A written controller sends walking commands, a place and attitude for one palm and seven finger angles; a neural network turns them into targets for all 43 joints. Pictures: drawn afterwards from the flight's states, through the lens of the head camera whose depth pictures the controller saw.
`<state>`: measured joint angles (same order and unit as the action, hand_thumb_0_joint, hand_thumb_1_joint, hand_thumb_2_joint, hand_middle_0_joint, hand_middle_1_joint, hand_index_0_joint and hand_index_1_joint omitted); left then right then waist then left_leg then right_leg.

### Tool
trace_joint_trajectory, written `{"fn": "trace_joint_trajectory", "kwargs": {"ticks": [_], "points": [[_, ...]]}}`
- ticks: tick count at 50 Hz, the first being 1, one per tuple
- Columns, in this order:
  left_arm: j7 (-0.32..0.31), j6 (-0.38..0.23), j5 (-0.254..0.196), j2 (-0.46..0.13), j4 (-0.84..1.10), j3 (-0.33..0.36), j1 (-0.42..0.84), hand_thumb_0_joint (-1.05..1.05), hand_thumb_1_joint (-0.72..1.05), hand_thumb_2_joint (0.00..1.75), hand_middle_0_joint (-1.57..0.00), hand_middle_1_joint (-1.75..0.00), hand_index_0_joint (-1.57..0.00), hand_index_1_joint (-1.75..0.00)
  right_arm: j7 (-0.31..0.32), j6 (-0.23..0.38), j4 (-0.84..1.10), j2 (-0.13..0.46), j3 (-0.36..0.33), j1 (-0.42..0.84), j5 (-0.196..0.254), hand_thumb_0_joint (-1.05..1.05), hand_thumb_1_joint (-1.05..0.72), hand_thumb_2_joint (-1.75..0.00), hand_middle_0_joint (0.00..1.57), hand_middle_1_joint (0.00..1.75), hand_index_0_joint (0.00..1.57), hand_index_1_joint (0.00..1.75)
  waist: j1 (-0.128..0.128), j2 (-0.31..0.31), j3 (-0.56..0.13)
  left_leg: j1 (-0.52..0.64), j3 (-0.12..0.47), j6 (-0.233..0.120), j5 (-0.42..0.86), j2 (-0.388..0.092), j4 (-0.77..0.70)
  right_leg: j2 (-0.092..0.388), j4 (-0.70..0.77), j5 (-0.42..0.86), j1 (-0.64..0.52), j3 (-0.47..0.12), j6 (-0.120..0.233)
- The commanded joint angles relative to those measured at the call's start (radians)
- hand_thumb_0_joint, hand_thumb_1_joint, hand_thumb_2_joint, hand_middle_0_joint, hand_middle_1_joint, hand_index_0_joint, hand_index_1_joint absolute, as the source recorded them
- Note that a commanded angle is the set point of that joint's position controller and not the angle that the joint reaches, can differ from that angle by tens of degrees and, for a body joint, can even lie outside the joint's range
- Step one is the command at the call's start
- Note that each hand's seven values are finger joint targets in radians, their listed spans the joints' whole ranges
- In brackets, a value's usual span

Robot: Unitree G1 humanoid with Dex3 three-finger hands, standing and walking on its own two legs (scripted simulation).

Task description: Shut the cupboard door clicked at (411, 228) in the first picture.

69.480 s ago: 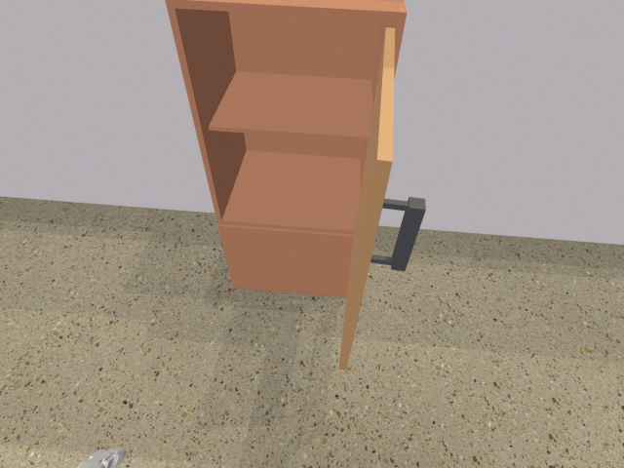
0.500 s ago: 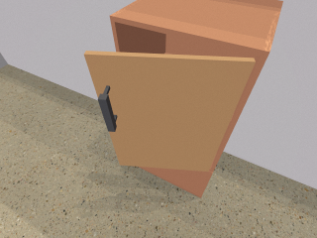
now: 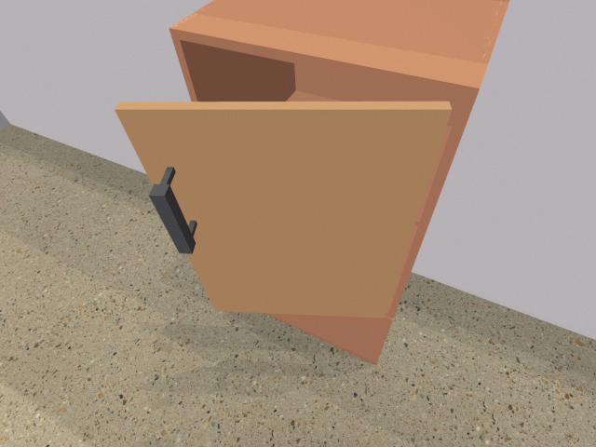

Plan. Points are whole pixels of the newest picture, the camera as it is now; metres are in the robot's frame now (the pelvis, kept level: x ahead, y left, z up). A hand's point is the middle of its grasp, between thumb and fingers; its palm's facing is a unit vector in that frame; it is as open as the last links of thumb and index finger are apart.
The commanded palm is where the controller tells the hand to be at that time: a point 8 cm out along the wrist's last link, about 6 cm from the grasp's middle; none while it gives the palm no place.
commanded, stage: look again from close up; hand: left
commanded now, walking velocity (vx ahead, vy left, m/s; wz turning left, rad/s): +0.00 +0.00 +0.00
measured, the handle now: (178, 211) +0.44 +0.22 +0.05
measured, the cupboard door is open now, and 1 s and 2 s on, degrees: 23 23 23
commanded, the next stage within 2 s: raise the hand and make a fist in 0.26 s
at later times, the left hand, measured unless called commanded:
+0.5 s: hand (165, 424) +0.16 +0.20 -0.06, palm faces +0.26 -0.95 -0.18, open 7.3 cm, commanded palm +0.09 +0.23 -0.06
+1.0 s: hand out of the picture +0.12 +0.18 +0.00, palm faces -0.09 -0.99 -0.07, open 5.1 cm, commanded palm +0.09 +0.25 -0.02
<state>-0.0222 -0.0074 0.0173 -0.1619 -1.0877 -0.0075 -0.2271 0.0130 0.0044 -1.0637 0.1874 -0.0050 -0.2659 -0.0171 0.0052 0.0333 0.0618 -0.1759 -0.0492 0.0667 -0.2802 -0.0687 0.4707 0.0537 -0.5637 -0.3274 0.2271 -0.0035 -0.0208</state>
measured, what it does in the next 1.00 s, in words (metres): lowers itself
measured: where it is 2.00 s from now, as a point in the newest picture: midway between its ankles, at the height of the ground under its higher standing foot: outside the picture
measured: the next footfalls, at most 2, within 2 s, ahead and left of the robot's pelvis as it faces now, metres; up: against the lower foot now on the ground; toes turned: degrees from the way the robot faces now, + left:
none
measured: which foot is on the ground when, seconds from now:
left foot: down 0.00-1.00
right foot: down 0.00-1.00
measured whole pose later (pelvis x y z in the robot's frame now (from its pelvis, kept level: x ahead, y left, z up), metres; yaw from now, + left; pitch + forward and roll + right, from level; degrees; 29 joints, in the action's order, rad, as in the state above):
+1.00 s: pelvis -0.09 +0.01 -0.10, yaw +6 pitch +8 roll -2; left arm 0.31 -0.38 -0.24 -0.24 0.12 0.06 -0.28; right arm 0.07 0.27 -0.52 0.20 0.04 -0.20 0.04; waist -0.02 0.04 -0.06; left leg -0.91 0.09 0.04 -0.48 -0.04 1.24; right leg 0.04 -1.21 -0.50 0.85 0.05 -0.02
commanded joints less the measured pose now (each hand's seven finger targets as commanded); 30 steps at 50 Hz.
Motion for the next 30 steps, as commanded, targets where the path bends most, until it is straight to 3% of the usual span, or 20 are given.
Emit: {"fn": "trace_joint_trajectory", "kwargs": {"ticks": [1, 17, 18, 19, 20, 21, 22, 23, 24, 25, 26, 27, 28, 30], "points": [[-0.009, -0.015, -0.003, -0.155, 0.03, 0.035, -0.053, 0.0, 0.9, 0.9, -0.2, -0.3, -0.2, -0.3, 0.011, 0.015, 0.024, 0.071, -0.013, -0.042, 0.0, 0.0, -0.9, -0.9, 0.2, 0.3, 0.2, 0.3, -0.008, -0.056, -0.028, 0.016, -0.001, -0.058, 0.197, -0.025, -0.048, 0.055, 0.113, 0.319, 0.002, -0.04, 0.048], [-0.009, -0.016, -0.004, -0.158, 0.023, 0.042, -0.034, 0.0, 0.9, 0.9, -0.2, -0.3, -0.2, -0.3, 0.018, 0.015, -0.003, 0.084, -0.018, -0.02, 0.002, 0.0, -0.9, -0.9, 0.2, 0.3, 0.2, 0.3, -0.01, -0.048, -0.046, 0.043, -0.004, -0.051, 0.267, -0.037, -0.051, 0.049, 0.118, 0.412, -0.044, -0.027, 0.047], [-0.049, -0.035, -0.003, -0.183, -0.019, 0.053, -0.179, 0.0, 0.9, 0.9, -0.2, -0.3, -0.2, -0.3, 0.007, 0.014, 0.074, 0.127, -0.041, 0.085, 0.017, 0.0, -0.9, -0.9, 0.2, 0.3, 0.2, 0.3, -0.061, -0.222, -0.068, -0.1, -0.039, -0.029, 0.115, -0.035, 0.222, 0.142, 0.16, 0.909, -0.106, -0.139, -0.006], [-0.029, -0.376, -0.17, -0.785, 1.628, 0.437, 0.742, 0.0, 0.9, 0.9, -0.2, -0.3, -0.2, -0.3, 0.146, 0.226, 0.274, 0.255, -0.064, -0.047, 0.014, 0.0, -0.9, -0.9, 0.2, 0.3, 0.2, 0.3, 0.053, -0.06, -0.443, 0.365, -0.116, -0.072, 0.288, -0.01, 0.386, 0.065, 0.019, 0.725, -0.135, -0.091, 0.035], [-0.045, -0.245, -0.145, -0.226, 1.111, 0.08, -0.088, 0.0, 0.9, 0.9, -0.22, -0.32, -0.22, -0.32, 0.149, 0.296, 0.301, 0.155, -0.006, 0.049, 0.07, 0.0, -0.9, -0.9, 0.2, 0.3, 0.2, 0.3, 0.008, 0.285, -0.49, 0.145, 0.0, -0.084, 0.453, 0.067, 0.167, -0.01, -0.229, 0.539, -0.09, 0.023, 0.039], [-0.088, -0.199, -0.178, -0.175, 1.173, 0.092, -0.036, 0.0, 0.9, 0.9, -0.24, -0.34, -0.24, -0.34, 0.126, 0.331, 0.288, 0.153, -0.004, 0.091, 0.065, 0.0, -0.9, -0.9, 0.2, 0.3, 0.2, 0.3, -0.058, 0.341, -0.46, 0.182, 0.01, -0.062, 0.581, 0.032, 0.092, -0.013, -0.104, 0.408, -0.024, 0.092, 0.032], [-0.08, -0.085, -0.176, 0.061, 1.03, -0.019, -0.246, 0.0, 0.9, 0.9, -0.25, -0.36, -0.25, -0.36, 0.088, 0.349, 0.297, 0.119, -0.025, 0.073, 0.067, 0.0, -0.9, -0.9, 0.2, 0.3, 0.2, 0.3, 0.004, 0.203, -0.302, 0.088, 0.037, -0.074, 0.614, 0.008, 0.04, -0.013, -0.046, 0.322, 0.052, 0.114, 0.017], [-0.072, -0.112, -0.179, 0.022, 1.201, -0.026, -0.027, 0.0, 0.9, 0.9, -0.27, -0.38, -0.27, -0.38, 0.07, 0.37, 0.349, 0.158, -0.053, 0.055, 0.069, 0.0, -0.9, -0.9, 0.2, 0.3, 0.2, 0.3, 0.039, 0.158, -0.149, 0.0, 0.039, -0.062, 0.455, 0.018, 0.076, -0.013, -0.025, 0.333, 0.106, 0.1, 0.01], [-0.05, -0.149, -0.17, -0.025, 1.167, 0.046, -0.09, 0.0, 0.9, 0.9, -0.29, -0.4, -0.29, -0.4, 0.073, 0.381, 0.374, 0.153, -0.079, 0.061, 0.059, 0.0, -0.9, -0.9, 0.2, 0.3, 0.2, 0.3, 0.037, -0.011, -0.096, -0.077, 0.023, -0.071, 0.404, 0.036, 0.117, -0.021, -0.032, 0.382, 0.141, 0.112, 0.009], [-0.007, -0.191, -0.175, 0.018, 1.071, 0.045, -0.254, 0.0, 0.9, 0.9, -0.31, -0.42, -0.31, -0.42, 0.071, 0.39, 0.389, 0.146, -0.088, 0.064, 0.046, 0.0, -0.9, -0.9, 0.2, 0.3, 0.2, 0.3, 0.015, -0.171, -0.04, -0.148, 0.016, -0.077, 0.392, 0.055, 0.165, -0.028, -0.059, 0.468, 0.17, 0.122, -0.003], [0.041, -0.224, -0.18, 0.015, 0.945, 0.09, -0.414, 0.0, 0.9, 0.9, -0.33, -0.44, -0.33, -0.44, 0.057, 0.387, 0.409, 0.143, -0.096, 0.079, 0.045, 0.0, -0.9, -0.9, 0.2, 0.3, 0.2, 0.3, -0.028, -0.235, -0.031, -0.228, 0.023, -0.069, 0.354, 0.069, 0.196, -0.022, -0.096, 0.488, 0.179, 0.123, -0.006], [0.094, -0.286, -0.186, 0.051, 0.904, 0.068, -0.421, 0.0, 0.9, 0.9, -0.35, -0.46, -0.35, -0.46, 0.038, 0.381, 0.432, 0.135, -0.086, 0.083, 0.035, 0.0, -0.9, -0.9, 0.2, 0.3, 0.2, 0.3, -0.032, -0.331, -0.018, -0.313, 0.035, -0.059, 0.276, 0.078, 0.22, -0.027, -0.142, 0.431, 0.221, 0.13, -0.007], [0.149, -0.36, -0.2, 0.049, 0.858, 0.105, -0.454, 0.0, 0.9, 0.9, -0.36, -0.48, -0.36, -0.48, 0.026, 0.37, 0.447, 0.13, -0.097, 0.092, 0.029, 0.0, -0.9, -0.9, 0.2, 0.3, 0.2, 0.3, -0.048, -0.401, -0.023, -0.383, 0.034, -0.049, 0.205, 0.082, 0.257, -0.028, -0.179, 0.375, 0.262, 0.119, -0.006], [0.273, -0.516, -0.231, 0.019, 0.854, 0.141, -0.458, 0.0, 0.9, 0.9, -0.4, -0.52, -0.4, -0.52, 0.006, 0.355, 0.491, 0.138, -0.109, 0.11, 0.02, 0.0, -0.9, -0.9, 0.2, 0.3, 0.2, 0.3, -0.064, -0.4, -0.08, -0.469, 0.02, -0.039, 0.114, 0.091, 0.342, -0.017, -0.25, 0.307, 0.313, 0.076, 0.002]]}}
